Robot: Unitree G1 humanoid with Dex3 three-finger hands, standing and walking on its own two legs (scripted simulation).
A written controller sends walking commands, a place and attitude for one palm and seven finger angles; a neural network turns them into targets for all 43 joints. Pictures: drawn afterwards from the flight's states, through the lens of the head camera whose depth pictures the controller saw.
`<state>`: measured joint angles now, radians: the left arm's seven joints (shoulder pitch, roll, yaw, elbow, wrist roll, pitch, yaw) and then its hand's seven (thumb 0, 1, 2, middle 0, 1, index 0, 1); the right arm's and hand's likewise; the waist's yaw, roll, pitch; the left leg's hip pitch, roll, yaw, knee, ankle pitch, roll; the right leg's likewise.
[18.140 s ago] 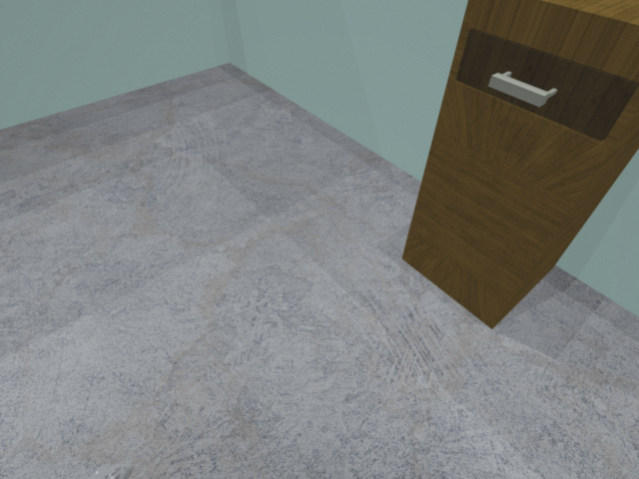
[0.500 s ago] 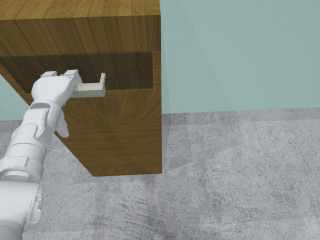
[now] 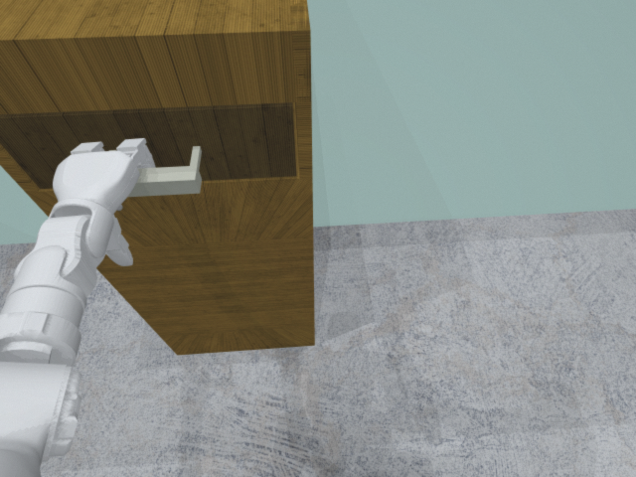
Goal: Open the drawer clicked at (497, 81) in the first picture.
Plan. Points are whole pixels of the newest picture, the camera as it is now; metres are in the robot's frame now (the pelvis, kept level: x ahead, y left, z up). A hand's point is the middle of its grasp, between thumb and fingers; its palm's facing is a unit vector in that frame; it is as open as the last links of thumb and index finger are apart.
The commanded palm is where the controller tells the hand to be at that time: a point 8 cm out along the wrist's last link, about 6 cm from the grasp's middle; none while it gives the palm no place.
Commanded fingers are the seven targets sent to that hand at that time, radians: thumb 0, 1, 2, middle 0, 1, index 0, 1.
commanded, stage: close the thumb around the handle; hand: left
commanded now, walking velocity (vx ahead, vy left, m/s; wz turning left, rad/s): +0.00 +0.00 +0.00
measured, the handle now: (151, 168) +0.49 +0.23 +0.09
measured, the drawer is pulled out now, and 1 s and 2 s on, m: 0.00 0.01 0.07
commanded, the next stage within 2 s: pull the drawer open in 0.52 s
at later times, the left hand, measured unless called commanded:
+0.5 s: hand (118, 207) +0.44 +0.27 +0.07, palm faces -0.05 -0.03 -1.00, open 5.7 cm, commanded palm +0.42 +0.28 +0.12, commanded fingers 0.00 0.90 0.90 -0.40 -1.35 -0.40 -1.35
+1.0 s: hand (116, 216) +0.43 +0.27 +0.07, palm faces -0.01 -0.05 -1.00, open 5.7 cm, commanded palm +0.40 +0.27 +0.12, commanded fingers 0.00 0.90 0.90 -0.40 -1.35 -0.40 -1.35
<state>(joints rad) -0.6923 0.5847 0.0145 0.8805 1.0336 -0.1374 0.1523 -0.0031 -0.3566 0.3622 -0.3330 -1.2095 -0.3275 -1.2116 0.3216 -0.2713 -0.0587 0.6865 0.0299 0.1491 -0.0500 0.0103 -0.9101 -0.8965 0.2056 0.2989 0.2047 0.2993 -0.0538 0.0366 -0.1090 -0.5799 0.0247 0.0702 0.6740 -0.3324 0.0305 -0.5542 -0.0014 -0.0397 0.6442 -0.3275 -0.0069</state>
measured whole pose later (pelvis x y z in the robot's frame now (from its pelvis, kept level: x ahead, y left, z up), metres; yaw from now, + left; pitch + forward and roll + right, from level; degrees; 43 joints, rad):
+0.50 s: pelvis +0.00 +0.00 +0.00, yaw +0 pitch +14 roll -1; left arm -0.68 0.57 0.01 0.86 1.04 -0.13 0.15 0.00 0.69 0.82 -0.41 -1.33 -0.41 -1.33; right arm 0.30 -0.26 -0.05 0.68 0.03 0.15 -0.05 0.01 -0.91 -0.90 0.21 0.30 0.21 0.30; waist -0.04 0.04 -0.11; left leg -0.58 0.02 0.07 0.68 -0.34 0.03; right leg -0.55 0.00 -0.04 0.65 -0.34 0.00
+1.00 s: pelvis +0.02 +0.01 +0.01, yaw -2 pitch +13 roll -1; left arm -0.40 0.56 0.06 0.54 0.97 -0.06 0.13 0.01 0.69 0.79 -0.42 -1.35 -0.42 -1.35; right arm 0.29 -0.27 -0.07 0.64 0.04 0.16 -0.02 0.01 -0.91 -0.90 0.21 0.30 0.20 0.30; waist -0.04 0.05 -0.12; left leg -0.50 0.03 0.11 0.62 -0.35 0.04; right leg -0.49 0.01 0.00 0.59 -0.33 0.00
